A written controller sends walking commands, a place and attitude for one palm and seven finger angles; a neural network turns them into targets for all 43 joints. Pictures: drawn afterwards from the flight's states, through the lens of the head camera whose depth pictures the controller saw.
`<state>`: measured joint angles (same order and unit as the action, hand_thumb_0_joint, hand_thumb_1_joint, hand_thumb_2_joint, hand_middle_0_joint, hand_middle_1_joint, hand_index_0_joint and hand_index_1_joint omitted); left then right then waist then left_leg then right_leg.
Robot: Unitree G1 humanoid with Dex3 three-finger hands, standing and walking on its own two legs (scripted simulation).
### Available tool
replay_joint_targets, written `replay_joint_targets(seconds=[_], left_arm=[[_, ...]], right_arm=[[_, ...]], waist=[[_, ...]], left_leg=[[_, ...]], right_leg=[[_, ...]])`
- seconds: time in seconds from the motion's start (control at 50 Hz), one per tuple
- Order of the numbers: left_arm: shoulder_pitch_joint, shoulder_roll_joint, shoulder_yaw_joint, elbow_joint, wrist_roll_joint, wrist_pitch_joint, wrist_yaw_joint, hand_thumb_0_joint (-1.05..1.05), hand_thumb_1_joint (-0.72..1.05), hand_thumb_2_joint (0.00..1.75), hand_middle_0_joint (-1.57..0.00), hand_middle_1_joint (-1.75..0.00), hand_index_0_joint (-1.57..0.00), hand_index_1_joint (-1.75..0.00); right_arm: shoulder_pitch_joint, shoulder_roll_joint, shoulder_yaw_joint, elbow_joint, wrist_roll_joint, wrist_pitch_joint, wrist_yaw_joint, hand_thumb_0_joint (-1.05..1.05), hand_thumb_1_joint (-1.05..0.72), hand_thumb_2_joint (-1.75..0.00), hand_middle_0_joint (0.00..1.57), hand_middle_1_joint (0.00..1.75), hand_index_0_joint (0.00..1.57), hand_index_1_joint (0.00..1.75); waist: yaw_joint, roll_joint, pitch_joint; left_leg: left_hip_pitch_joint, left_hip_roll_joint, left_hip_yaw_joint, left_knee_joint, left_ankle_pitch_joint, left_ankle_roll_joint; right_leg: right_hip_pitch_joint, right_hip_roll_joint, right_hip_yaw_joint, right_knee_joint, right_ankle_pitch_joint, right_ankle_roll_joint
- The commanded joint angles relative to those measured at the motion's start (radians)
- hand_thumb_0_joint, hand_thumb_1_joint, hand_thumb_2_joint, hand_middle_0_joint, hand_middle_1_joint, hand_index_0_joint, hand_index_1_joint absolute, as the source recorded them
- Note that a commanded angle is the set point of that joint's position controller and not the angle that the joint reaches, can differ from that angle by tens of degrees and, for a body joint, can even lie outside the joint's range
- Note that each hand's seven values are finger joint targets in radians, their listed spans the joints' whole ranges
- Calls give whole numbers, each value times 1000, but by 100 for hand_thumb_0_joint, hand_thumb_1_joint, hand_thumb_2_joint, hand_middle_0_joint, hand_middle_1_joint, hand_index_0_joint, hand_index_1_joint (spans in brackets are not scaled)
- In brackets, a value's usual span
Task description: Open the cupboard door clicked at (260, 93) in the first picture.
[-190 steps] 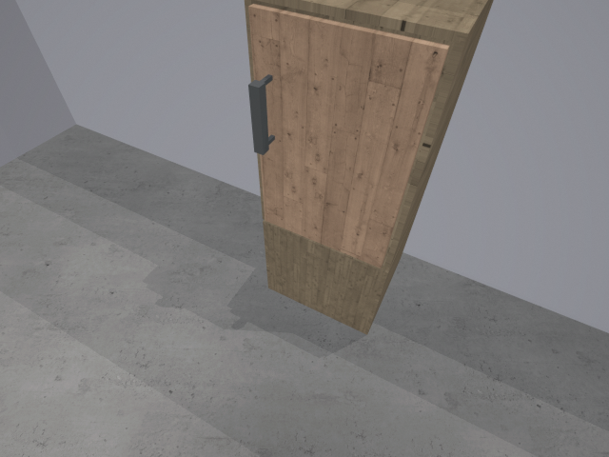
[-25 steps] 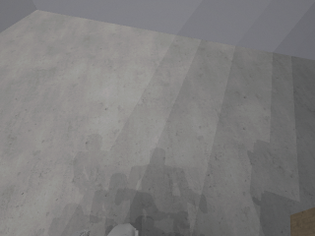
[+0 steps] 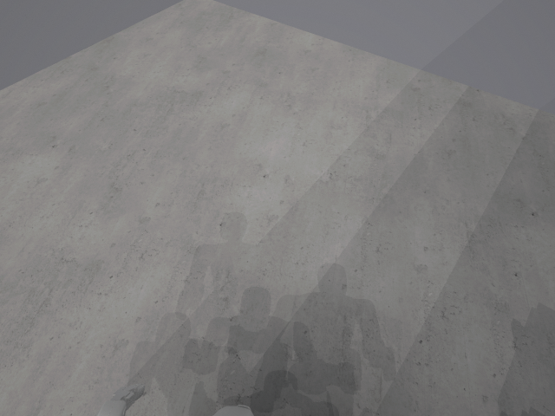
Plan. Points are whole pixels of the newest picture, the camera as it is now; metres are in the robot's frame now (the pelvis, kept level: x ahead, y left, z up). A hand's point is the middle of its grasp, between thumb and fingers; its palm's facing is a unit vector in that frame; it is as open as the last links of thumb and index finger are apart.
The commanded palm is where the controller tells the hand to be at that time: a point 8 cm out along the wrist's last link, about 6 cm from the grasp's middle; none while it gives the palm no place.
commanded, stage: walk around to get in front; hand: left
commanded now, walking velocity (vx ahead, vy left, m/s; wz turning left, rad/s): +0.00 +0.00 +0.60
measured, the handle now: out of the picture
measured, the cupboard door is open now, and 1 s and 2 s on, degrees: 0 0 0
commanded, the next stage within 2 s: turn to face it in 1.78 s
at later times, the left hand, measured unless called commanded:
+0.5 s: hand out of the picture +0.01 +0.25 -0.16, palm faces +0.33 -0.91 -0.25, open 7.4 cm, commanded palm none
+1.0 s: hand out of the picture +0.02 +0.18 -0.15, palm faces +0.64 -0.74 -0.19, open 7.4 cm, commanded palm none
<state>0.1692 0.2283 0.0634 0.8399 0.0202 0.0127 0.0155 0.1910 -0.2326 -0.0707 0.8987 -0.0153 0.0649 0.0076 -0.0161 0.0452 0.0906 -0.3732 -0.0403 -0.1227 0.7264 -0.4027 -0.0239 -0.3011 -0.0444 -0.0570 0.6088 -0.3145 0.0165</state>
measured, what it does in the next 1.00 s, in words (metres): walks ahead, turning left: left foot, then right foot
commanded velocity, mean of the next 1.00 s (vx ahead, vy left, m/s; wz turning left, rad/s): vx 0.21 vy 0.00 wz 0.59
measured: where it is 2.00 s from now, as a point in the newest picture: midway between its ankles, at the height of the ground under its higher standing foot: (188, 330)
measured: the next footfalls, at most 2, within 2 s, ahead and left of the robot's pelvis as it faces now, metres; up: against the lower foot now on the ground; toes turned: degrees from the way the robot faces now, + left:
left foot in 0.34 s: +0.01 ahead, +0.15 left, +0.00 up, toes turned +17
right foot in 0.68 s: +0.17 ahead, -0.08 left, +0.00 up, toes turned +20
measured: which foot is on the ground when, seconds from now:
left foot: up 0.00-0.32, down 0.34-0.68, up 0.70-1.00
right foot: down 0.00-0.34, up 0.36-0.66, down 0.68-1.00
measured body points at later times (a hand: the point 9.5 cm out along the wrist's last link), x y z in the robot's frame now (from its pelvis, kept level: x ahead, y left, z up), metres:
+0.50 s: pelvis +0.01 +0.02 +0.01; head +0.05 +0.05 +0.45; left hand -0.01 +0.30 -0.14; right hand +0.17 -0.19 -0.12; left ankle -0.03 +0.14 -0.72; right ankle +0.03 -0.12 -0.66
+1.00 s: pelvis +0.13 +0.05 +0.02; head +0.18 +0.07 +0.46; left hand -0.01 +0.22 -0.13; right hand +0.36 -0.10 -0.13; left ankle +0.11 +0.20 -0.66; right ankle +0.13 -0.09 -0.72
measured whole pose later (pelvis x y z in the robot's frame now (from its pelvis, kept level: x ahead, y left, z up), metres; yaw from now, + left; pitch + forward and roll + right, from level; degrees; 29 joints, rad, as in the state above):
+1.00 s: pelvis +0.13 +0.05 +0.02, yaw +39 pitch +1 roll +1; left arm 0.36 0.14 0.04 0.98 0.03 -0.06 0.01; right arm 0.16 -0.24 -0.08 0.94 -0.03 0.04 0.06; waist -0.01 0.00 0.09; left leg -0.60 0.07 0.06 0.97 -0.24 0.00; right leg -0.03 -0.12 -0.32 0.36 -0.32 0.04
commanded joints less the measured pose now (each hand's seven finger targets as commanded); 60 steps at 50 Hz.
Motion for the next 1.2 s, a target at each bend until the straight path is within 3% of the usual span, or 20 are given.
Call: replay_joint_targets(seconds=[0.0,0.08,0.2,0.26,0.28,0.32,0.34,0.5,0.62,0.64,0.66,0.7,0.76,0.8,1.0,1.06,1.08,1.1,1.12,1.18], left_arm=[[65,176,49,-56,10,-17,25,0,90,90,-20,-30,-20,-30],[31,137,35,-61,12,-26,24,0,90,90,-20,-30,-20,-30],[149,184,58,-17,16,-17,20,0,90,90,-20,-30,-20,-30],[127,191,66,-16,11,-11,16,0,90,90,-20,-30,-20,-30],[114,178,66,-15,3,-8,12,0,90,90,-20,-30,-20,-30],[71,68,29,-95,-7,4,6,0,90,90,-20,-30,-20,-30],[-5,94,30,-118,5,12,9,0,90,90,-20,-30,-20,-30],[-39,81,35,-59,2,-7,-39,0,90,90,-20,-30,-20,-30],[126,95,43,-16,6,-28,-45,0,90,90,-20,-30,-20,-30],[241,153,59,10,12,-42,-36,0,90,90,-20,-30,-20,-30],[324,254,79,22,26,-51,-18,0,90,90,-20,-30,-20,-30],[203,227,65,-6,11,-48,-4,0,90,90,-20,-30,-20,-30],[75,100,31,-12,9,-75,-5,0,90,90,-20,-30,-20,-30],[132,83,27,19,9,-88,-3,0,90,90,-20,-30,-20,-30],[292,109,30,115,15,-92,3,0,90,90,-20,-30,-20,-30],[250,155,38,110,6,-87,-2,0,90,90,-20,-30,-20,-30],[229,146,36,105,1,-84,-8,0,90,90,-20,-30,-20,-30],[254,88,35,63,-9,-76,-24,0,90,90,-20,-30,-20,-30],[142,83,17,-4,-8,-73,-23,0,90,90,-20,-30,-20,-30],[107,51,17,22,7,-62,-20,0,90,90,-20,-30,-20,-30]], right_arm=[[-47,-98,-45,-95,-5,-11,2,0,-90,-90,20,30,20,30],[-38,-66,-29,-67,0,-5,26,0,-90,-90,20,30,20,30],[-118,-38,-9,-88,6,-20,25,0,-90,-90,20,30,20,30],[-50,-57,-10,-77,5,-32,20,0,-90,-90,20,30,20,30],[7,-86,-19,-63,2,-39,21,0,-90,-90,20,30,20,30],[142,-283,-62,-42,-11,-44,4,0,-90,-90,20,30,20,30],[188,-270,-56,-21,-16,-43,-9,0,-90,-90,20,30,20,30],[59,-193,-25,-50,-17,-71,-21,0,-90,-90,20,30,20,30],[-19,-180,-33,-55,-12,-63,-11,0,-90,-90,20,30,20,30],[-41,-135,-26,-68,-3,-67,-8,0,-90,-90,20,30,20,30],[-29,-49,-8,-94,8,-76,-4,0,-90,-90,20,30,20,30],[-53,-91,-28,-97,-14,-66,10,0,-90,-90,20,30,20,30],[-7,-55,-24,-40,-20,-53,36,0,-90,-90,20,30,20,30],[1,-34,-19,-26,-13,-52,44,0,-90,-90,20,30,20,30],[-200,1,13,-94,-11,-75,61,0,-90,-90,20,30,20,30],[-20,-41,0,-56,-17,-89,44,0,-90,-90,20,30,20,30],[132,-110,-18,-17,-20,-92,35,0,-90,-90,20,30,20,30],[258,-259,-55,4,-29,-97,18,0,-90,-90,20,30,20,30],[322,-322,-66,25,-10,-91,0,0,-90,-90,20,30,20,30],[103,-202,-25,-28,-6,-106,-20,0,-90,-90,20,30,20,30]], waist=[[23,-292,-51],[-3,-241,-72],[67,-269,-110],[27,-237,-132],[-6,-167,-162],[-79,305,-211],[-104,161,-196],[-26,119,-73],[69,70,-65],[128,-78,-87],[164,-407,-140],[84,-315,6],[-4,-198,21],[5,-211,-19],[64,-201,-6],[-36,-189,-104],[-115,-102,-185],[-154,189,-305],[-177,158,-329],[-73,87,-157]], left_leg=[[-238,30,9,565,-134,-1],[-173,53,104,469,-21,-33],[-95,48,200,106,-81,-24],[59,35,221,-134,57,-4],[193,49,195,-279,195,7],[417,454,-304,-347,833,238],[382,455,-301,-348,620,275],[233,258,-188,-441,126,207],[-69,164,-173,-325,-109,154],[-245,74,-94,-145,-181,108],[-405,-51,71,220,-246,46],[-420,52,9,546,-114,44],[-324,111,64,560,140,15],[-323,107,107,502,177,6],[-252,95,249,6,128,59],[91,-7,324,-104,122,107],[357,20,260,-180,163,125],[620,312,-199,-266,168,235],[676,461,-449,-382,272,314],[291,398,-265,-460,-27,246]], right_leg=[[87,-382,352,-334,158,-188],[129,-278,45,-254,415,-125],[281,-320,-21,-158,644,-131],[220,-321,-70,-60,576,-86],[148,-297,-112,54,491,-42],[-268,-89,-100,433,-404,66],[-306,-81,-14,516,-369,47],[-260,-45,14,317,-106,52],[193,38,-50,-64,20,46],[398,-65,66,-211,-93,27],[497,-380,454,-403,-379,-65],[181,-479,611,-533,-612,-144],[79,-323,137,-464,-155,-71],[177,-280,-4,-419,113,-68],[387,-345,-181,-296,566,-87],[289,-323,-258,-43,764,-65],[133,-294,-272,200,601,-33],[-185,-136,-257,550,-4,29],[-383,-64,-91,714,-281,22],[-385,-146,40,729,-108,8]])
